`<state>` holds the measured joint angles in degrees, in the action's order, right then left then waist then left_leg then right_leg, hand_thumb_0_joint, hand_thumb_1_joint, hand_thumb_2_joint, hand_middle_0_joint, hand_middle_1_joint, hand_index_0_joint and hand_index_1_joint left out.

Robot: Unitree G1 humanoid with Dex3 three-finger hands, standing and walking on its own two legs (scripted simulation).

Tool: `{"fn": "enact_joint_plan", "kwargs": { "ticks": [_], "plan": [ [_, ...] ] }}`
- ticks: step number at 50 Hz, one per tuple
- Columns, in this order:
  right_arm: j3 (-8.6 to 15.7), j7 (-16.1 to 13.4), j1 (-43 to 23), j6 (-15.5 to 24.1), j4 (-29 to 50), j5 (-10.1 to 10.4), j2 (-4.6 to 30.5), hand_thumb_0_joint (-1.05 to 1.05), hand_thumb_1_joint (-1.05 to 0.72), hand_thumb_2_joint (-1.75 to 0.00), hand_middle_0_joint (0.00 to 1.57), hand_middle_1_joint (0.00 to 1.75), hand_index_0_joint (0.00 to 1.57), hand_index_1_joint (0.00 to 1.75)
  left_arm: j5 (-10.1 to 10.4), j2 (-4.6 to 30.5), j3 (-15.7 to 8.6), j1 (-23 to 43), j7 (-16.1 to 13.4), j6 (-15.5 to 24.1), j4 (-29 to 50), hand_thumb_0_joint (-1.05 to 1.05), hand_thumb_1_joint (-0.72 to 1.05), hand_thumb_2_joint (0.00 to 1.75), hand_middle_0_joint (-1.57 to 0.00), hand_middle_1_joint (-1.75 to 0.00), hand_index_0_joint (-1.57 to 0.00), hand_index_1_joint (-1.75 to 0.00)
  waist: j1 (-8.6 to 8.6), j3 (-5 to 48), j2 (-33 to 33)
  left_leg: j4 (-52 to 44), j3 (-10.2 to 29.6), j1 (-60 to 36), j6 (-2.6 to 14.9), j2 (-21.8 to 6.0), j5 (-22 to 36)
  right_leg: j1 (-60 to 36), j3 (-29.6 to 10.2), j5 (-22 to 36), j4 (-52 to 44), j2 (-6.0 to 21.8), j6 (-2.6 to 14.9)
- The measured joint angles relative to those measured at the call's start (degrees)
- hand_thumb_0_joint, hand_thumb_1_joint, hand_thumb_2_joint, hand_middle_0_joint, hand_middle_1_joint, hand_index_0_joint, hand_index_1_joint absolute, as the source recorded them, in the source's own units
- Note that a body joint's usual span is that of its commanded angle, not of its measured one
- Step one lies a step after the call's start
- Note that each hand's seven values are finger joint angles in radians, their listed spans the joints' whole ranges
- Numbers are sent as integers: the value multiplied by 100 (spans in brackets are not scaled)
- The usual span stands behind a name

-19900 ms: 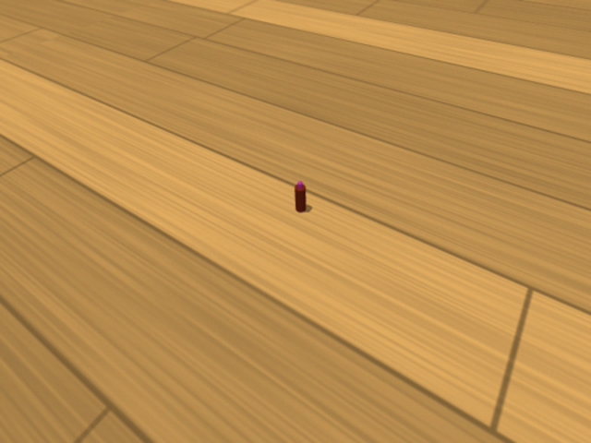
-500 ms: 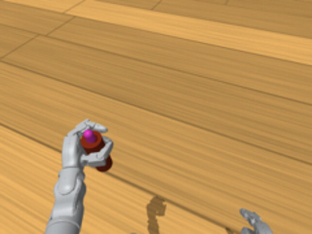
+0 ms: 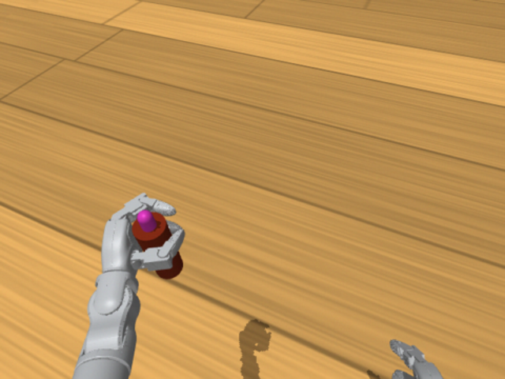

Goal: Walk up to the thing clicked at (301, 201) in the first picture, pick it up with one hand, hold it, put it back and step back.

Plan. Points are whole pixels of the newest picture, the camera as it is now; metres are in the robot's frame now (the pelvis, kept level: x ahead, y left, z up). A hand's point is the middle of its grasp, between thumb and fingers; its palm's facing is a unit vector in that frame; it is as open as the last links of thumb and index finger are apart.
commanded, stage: crouch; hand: left
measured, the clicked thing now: (158, 243) +0.34 +0.18 +0.02
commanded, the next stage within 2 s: lower in 1.72 s
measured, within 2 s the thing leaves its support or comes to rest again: neither
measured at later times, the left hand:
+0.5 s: hand (179, 276) +0.35 +0.18 -0.15, palm faces +0.09 -1.00 -0.01, open 6.7 cm
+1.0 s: hand (189, 306) +0.36 +0.20 -0.37, palm faces +0.16 -0.99 -0.02, open 6.7 cm
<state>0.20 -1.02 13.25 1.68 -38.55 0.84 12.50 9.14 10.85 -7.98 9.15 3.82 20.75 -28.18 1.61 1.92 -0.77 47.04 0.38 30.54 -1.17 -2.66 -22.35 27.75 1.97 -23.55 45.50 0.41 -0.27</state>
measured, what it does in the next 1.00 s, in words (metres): lowers itself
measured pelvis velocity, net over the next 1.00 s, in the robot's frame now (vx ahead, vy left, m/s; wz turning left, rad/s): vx -0.09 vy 0.00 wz -0.07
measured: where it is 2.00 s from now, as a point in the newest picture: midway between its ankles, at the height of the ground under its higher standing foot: outside the picture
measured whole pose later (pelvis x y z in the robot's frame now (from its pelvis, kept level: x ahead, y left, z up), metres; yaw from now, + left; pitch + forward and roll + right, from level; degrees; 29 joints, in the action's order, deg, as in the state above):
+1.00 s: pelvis -0.09 +0.00 -0.33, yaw -4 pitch +32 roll -4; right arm -1.6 5.4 4.7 0.8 -41.3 -6.3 14.3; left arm 5.1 21.4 -25.9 35.6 7.6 45.6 -63.0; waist 7.2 8.5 1.5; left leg 122.9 5.6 117.4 -1.6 -2.8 -38.1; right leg 113.5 3.3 -40.3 121.5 -0.2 0.1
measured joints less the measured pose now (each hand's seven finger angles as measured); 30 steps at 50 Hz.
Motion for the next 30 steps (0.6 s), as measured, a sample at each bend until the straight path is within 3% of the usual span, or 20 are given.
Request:
{"fn": "enact_joint_plan", "kwargs": {
  "ticks": [6,12,21,30],
  "plan": [
    [41,57,-63,7,6,-28,23,1,-89,-90,20,30,20,30,28,-36,-153,47,58,176,-390,5,2,108,-90,-108,-91,-109,52,16,28,143,5,272,-4,-1,-19,286,-1,-37,175,1,11],
    [91,166,-154,96,-15,-109,69,1,-89,-90,20,30,20,30,-22,6,-351,323,146,709,-992,5,2,108,-89,-108,-91,-109,87,25,123,750,47,1117,-14,1,-171,1135,18,-220,819,9,31],
    [124,303,-215,227,-72,-285,226,1,-90,-90,20,30,20,30,-21,246,-642,1027,367,1775,-2032,5,2,108,-89,-109,-91,-110,241,629,139,2792,177,3566,-43,-36,-843,3534,65,-898,2819,-11,38],
    [26,443,-453,48,-110,-422,172,1,-89,-90,20,30,20,30,-94,357,-989,1519,307,2165,-2450,5,2,108,-89,-109,-91,-110,296,935,45,4777,238,5746,0,-57,-1426,5704,33,-1483,4800,-31,16]
  ]
}}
